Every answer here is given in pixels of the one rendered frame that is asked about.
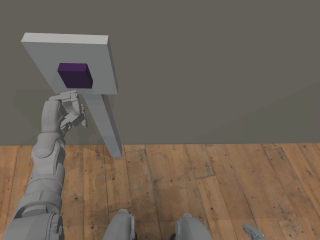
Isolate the left robot thigh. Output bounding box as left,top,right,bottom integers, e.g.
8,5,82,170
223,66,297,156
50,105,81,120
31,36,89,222
102,213,136,240

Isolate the robot left forearm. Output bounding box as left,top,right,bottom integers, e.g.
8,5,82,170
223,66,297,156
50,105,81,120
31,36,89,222
1,132,66,240

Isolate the right robot hand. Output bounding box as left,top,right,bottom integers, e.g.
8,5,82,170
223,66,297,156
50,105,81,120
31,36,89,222
242,224,268,240

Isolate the left robot upper arm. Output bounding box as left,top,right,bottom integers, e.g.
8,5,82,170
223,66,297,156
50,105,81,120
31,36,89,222
4,212,65,240

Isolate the right robot thigh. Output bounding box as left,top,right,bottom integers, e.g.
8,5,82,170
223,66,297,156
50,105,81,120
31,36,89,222
175,217,213,240

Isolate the button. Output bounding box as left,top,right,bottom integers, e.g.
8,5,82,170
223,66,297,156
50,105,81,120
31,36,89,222
57,63,93,89

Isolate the robot thigh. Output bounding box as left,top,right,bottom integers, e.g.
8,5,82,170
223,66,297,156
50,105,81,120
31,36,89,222
102,213,136,240
175,217,213,240

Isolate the panel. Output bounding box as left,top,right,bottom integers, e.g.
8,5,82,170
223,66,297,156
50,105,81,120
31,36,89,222
21,32,123,158

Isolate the left robot hand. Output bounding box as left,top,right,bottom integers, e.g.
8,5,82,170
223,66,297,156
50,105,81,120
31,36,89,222
41,90,88,138

